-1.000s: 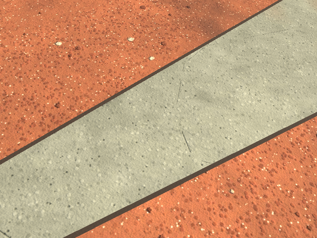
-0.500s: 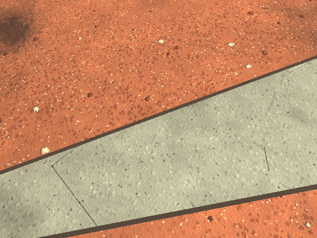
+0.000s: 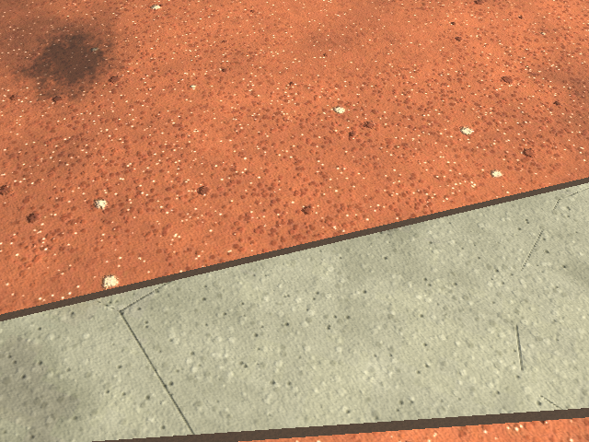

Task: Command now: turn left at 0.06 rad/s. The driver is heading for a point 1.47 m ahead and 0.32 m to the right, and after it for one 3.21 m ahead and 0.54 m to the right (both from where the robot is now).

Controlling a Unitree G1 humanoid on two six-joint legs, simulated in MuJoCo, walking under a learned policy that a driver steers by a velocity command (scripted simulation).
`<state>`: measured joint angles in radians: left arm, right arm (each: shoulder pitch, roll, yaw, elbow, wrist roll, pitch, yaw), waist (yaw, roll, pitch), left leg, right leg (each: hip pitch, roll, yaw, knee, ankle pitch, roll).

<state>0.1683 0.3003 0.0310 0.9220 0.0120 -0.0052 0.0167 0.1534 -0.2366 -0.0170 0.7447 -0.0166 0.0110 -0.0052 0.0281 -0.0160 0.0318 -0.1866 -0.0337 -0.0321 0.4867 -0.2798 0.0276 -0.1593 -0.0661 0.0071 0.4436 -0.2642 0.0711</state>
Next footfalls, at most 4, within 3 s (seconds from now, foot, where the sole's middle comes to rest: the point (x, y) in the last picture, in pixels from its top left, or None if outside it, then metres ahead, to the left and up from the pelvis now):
1.40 left None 0.41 0.08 -0.78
1.92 right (374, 363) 0.71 -0.16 -0.78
2.48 left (285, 257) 1.03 0.07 -0.78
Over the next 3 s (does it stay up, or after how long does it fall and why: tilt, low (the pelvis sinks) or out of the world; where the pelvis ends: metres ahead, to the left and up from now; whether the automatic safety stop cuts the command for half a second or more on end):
stays up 1.14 -0.06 -0.02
